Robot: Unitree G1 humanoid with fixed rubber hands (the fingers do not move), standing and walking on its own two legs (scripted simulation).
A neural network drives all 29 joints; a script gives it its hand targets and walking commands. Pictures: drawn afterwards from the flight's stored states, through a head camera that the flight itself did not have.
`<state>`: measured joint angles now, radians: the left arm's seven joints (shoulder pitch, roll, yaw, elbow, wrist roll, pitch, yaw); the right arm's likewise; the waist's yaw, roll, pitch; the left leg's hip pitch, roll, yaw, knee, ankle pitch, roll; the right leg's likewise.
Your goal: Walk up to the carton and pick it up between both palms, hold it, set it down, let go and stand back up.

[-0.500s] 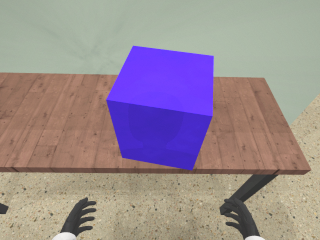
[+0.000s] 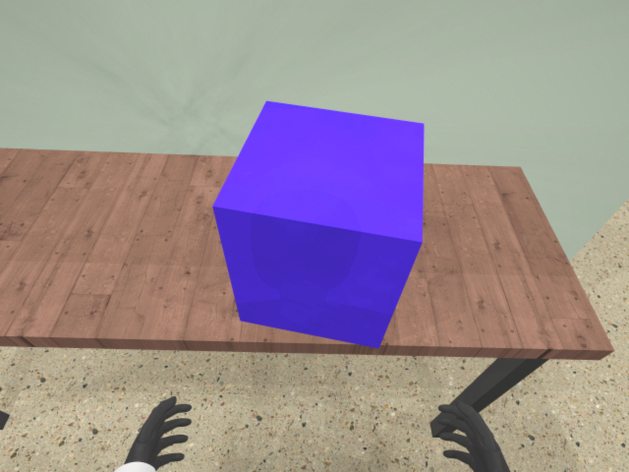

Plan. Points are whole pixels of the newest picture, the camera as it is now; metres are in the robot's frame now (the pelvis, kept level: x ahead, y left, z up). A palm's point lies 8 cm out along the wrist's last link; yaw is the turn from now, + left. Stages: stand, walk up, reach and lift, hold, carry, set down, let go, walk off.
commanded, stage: let go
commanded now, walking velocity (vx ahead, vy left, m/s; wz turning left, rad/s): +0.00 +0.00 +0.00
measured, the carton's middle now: (325, 229) +0.40 +0.00 +0.06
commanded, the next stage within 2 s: stand in 0.16 s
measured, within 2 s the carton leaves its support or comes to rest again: neither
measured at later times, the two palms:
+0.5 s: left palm out of the picture +0.07 +0.31 -0.11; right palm out of the picture +0.09 -0.28 -0.11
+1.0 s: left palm out of the picture +0.03 +0.31 -0.12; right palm out of the picture +0.07 -0.25 -0.12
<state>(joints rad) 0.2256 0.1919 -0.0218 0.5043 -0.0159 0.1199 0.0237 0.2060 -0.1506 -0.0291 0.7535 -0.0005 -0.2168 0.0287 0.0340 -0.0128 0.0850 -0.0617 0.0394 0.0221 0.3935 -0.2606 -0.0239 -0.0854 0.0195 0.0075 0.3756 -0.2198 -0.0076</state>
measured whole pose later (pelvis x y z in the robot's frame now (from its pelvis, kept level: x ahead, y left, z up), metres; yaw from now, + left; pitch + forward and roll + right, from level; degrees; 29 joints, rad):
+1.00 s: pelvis -0.01 +0.02 +0.00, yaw +2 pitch -4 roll +0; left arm 0.17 0.31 0.02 1.08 0.02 -0.02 -0.01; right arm 0.16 -0.31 -0.02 1.08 -0.02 -0.03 0.01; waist 0.03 0.01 0.04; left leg -0.08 -0.02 0.01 0.36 -0.21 0.02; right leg -0.10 -0.05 -0.02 0.36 -0.19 0.04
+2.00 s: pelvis -0.02 +0.01 +0.00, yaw +3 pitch -3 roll +0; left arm 0.14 0.33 0.00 1.13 0.01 -0.02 -0.01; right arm 0.13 -0.33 -0.01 1.14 -0.01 -0.01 0.01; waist 0.01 0.01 0.05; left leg -0.09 0.00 -0.02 0.33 -0.18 0.00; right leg -0.10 -0.03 -0.04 0.32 -0.17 0.02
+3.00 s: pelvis -0.01 +0.00 +0.00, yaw +3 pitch -3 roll +0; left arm 0.12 0.32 0.01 1.14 0.01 -0.02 0.00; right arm 0.11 -0.32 -0.01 1.14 -0.01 -0.01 0.00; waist 0.01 0.01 0.06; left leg -0.08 0.01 -0.02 0.31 -0.19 -0.01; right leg -0.08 -0.02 -0.04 0.31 -0.18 0.01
